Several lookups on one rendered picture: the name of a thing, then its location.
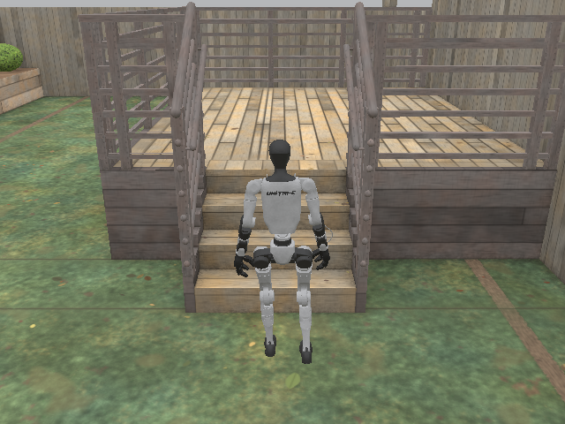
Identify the robot left upper arm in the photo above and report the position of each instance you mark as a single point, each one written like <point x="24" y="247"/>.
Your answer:
<point x="252" y="188"/>

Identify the right robot forearm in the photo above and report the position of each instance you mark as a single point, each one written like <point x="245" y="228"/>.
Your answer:
<point x="320" y="235"/>

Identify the robot left hand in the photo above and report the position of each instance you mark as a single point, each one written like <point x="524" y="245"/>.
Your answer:
<point x="238" y="263"/>

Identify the robot right hand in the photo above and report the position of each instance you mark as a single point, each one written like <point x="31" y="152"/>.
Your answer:
<point x="323" y="255"/>

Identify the robot left thigh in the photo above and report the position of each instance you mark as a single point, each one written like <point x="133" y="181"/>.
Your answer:
<point x="262" y="264"/>

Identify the robot right upper arm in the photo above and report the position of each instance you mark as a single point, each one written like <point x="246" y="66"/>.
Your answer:
<point x="312" y="199"/>

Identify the humanoid robot torso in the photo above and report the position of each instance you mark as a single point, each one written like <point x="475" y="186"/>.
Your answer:
<point x="281" y="204"/>

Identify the left robot forearm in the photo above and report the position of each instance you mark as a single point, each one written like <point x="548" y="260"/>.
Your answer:
<point x="243" y="239"/>

